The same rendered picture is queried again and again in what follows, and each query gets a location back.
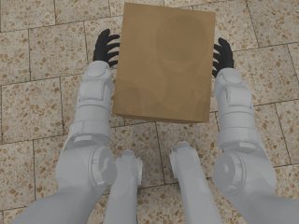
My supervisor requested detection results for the carton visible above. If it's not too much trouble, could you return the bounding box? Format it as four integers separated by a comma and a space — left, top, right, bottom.
112, 2, 216, 124

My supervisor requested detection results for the right robot shin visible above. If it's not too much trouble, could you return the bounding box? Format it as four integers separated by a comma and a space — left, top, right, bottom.
174, 141, 200, 161

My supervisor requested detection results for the robot right upper arm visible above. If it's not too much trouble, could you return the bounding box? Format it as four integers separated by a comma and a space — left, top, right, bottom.
211, 150, 299, 224

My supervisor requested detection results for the robot right hand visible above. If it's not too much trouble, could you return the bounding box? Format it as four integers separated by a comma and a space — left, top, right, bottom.
212, 37, 235, 78

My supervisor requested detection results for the left robot forearm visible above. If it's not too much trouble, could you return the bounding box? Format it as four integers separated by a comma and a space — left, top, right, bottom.
55, 61, 114, 181

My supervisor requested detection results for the robot left hand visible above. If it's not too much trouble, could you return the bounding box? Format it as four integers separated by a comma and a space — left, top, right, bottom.
93, 29, 120, 68

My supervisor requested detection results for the robot left upper arm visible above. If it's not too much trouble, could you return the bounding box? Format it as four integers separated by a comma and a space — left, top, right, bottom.
9, 144, 118, 224

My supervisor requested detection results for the right robot forearm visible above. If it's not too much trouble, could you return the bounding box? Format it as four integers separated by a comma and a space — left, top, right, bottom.
212, 67, 272, 164

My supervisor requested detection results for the robot right thigh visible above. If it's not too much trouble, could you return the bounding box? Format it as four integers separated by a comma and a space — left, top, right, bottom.
169, 147, 224, 224

